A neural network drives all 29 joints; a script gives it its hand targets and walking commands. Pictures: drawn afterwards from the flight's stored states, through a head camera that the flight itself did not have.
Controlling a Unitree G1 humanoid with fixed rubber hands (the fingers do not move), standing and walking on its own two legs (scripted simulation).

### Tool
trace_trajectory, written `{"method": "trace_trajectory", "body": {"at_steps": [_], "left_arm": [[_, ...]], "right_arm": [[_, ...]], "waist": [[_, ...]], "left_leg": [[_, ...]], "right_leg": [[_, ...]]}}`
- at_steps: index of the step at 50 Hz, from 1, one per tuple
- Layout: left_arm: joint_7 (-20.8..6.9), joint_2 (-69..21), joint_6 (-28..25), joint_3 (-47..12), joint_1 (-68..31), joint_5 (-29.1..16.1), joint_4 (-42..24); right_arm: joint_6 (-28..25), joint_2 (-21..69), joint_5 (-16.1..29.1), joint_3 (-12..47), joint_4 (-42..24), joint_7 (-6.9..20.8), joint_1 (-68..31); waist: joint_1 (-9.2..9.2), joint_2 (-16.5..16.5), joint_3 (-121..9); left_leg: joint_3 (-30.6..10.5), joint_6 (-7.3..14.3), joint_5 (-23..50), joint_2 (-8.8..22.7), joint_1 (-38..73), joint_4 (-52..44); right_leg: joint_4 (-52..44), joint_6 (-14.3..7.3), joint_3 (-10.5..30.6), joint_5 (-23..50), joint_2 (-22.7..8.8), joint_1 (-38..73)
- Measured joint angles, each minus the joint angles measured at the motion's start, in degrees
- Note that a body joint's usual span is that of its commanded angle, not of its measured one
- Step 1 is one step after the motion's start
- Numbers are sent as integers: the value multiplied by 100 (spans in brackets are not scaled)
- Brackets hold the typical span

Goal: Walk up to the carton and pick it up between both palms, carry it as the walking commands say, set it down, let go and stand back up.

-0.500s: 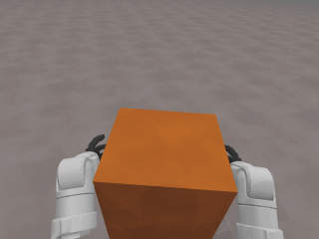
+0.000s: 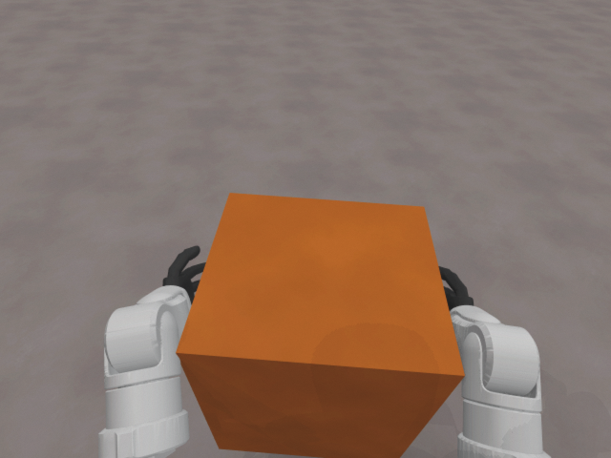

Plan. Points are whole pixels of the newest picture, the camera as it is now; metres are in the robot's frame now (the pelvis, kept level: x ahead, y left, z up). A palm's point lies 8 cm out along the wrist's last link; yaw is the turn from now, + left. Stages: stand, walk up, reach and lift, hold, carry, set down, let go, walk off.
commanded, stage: carry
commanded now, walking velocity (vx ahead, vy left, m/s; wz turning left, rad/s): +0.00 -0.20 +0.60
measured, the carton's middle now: (316, 334) +0.28 -0.02 +0.03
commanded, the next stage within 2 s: none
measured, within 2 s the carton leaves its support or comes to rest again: neither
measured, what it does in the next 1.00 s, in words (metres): steps on the spot, turning left: left foot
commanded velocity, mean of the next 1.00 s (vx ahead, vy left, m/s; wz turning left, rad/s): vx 0.02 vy -0.07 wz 0.24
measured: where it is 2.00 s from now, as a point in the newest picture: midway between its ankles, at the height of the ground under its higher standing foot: outside the picture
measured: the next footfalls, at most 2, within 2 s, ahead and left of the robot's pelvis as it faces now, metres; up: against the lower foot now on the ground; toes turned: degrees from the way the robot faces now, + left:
left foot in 0.02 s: +0.02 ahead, +0.12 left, +0.00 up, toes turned +15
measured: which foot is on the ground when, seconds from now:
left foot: up 0.00-0.00, down 0.02-1.00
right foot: down 0.00-1.00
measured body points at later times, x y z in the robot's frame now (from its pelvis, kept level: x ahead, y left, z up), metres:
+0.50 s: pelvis -0.02 -0.03 -0.01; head -0.03 -0.01 +0.44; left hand +0.23 +0.21 +0.06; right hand +0.29 -0.13 +0.07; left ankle -0.01 +0.11 -0.71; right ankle +0.01 -0.15 -0.70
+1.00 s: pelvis -0.05 -0.04 +0.00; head -0.08 -0.04 +0.45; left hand +0.16 +0.22 +0.08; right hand +0.26 -0.11 +0.08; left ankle -0.02 +0.11 -0.71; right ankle +0.02 -0.16 -0.71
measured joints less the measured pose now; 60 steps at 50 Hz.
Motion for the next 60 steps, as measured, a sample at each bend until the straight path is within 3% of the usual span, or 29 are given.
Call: {"method": "trace_trajectory", "body": {"at_steps": [1,3,8,12,14,17,20,22,23,26,28,30,31,34,37,40,46,50,60], "left_arm": [[0,-9,-1,1,0,0,-40],[3,1,-22,2,9,0,-91],[24,28,-21,2,81,0,-100],[30,41,-27,0,81,-39,-198],[34,30,-33,0,89,-61,-202],[32,-10,-40,-1,88,-78,-217],[27,-53,-91,0,87,-92,-245],[27,-79,-107,1,89,-91,-296],[28,-74,-114,2,91,-91,-318],[61,-22,-112,2,179,-91,-317],[68,-14,-106,2,204,-91,-320],[68,-11,-104,2,204,-91,-325],[68,-13,-105,1,210,-93,-323],[69,-26,-101,0,229,-94,-321],[65,-34,-118,0,229,-105,-342],[57,-36,-120,1,230,-106,-342],[64,-26,-114,1,234,-105,-344],[66,-26,-113,1,233,-106,-343],[89,-22,-41,1,233,-69,-342]], "right_arm": [[0,-4,9,-2,-37,0,-1],[-85,-1,53,1,-4,1,-1],[-152,43,58,0,123,2,-2],[-182,68,54,-1,35,3,0],[-162,70,46,-2,-21,-2,29],[-118,71,26,-3,-167,-8,102],[-90,69,14,-38,-280,-9,101],[-92,67,35,-62,-339,-8,99],[-124,69,53,-60,-326,-7,99],[-251,129,87,-61,-109,-9,99],[-256,150,71,-61,-81,-7,98],[-256,154,64,-61,-82,-4,96],[-253,153,61,-62,-82,-2,97],[-234,152,57,-63,-98,-2,116],[-225,152,48,-63,-150,-2,117],[-205,151,39,-62,-175,-2,117],[-237,153,54,-62,-127,5,116],[-237,153,47,-62,-126,13,117],[-235,153,45,-62,-35,49,117]], "waist": [[-40,-21,-21],[46,-221,62],[428,-342,214],[643,-190,288],[554,30,323],[273,39,265],[4,14,178],[-79,-43,142],[-34,-137,156],[211,-388,222],[400,-412,263],[573,-373,290],[624,-282,316],[550,-62,312],[416,-50,286],[327,-106,235],[460,-198,214],[494,-171,193],[216,-355,-62]], "left_leg": [[-6,0,100,4,97,-310],[7,0,520,-68,114,-371],[-97,-5,590,-40,112,-491],[-126,-99,682,-33,47,-548],[-234,-108,625,-38,50,-547],[-152,-108,-13,-77,-83,-45],[-156,-108,-78,-50,-84,26],[-163,-108,93,-50,68,-408],[-157,-108,622,-71,77,-517],[-154,-107,604,-90,77,-422],[-173,-108,589,-67,74,-505],[-168,-131,646,-65,52,-560],[-186,-138,666,-45,53,-560],[-175,-139,432,-53,55,-539],[-127,-139,237,-59,49,-523],[-126,-139,1046,-64,68,-689],[-127,-139,989,-13,69,-750],[-125,-139,1097,-18,70,-817],[-104,-52,1100,-216,71,-820]], "right_leg": [[107,10,-104,-67,-48,-46],[398,34,-95,-191,-148,-116],[1094,53,743,-609,366,-390],[98,54,890,-400,464,-122],[-79,34,746,121,456,-31],[-88,-25,448,27,219,34],[-37,-29,78,-78,23,34],[150,-18,-145,-204,-81,-20],[302,-4,-171,-288,-134,-62],[704,56,130,-556,-23,-205],[780,60,409,-671,167,-258],[280,60,510,-628,245,-125],[99,53,496,-225,273,-80],[78,-29,365,-32,215,-46],[72,-43,239,-64,93,5],[156,-4,163,-98,27,13],[69,34,199,-131,105,7],[-41,20,199,229,102,10],[3,105,198,56,-93,41]]}}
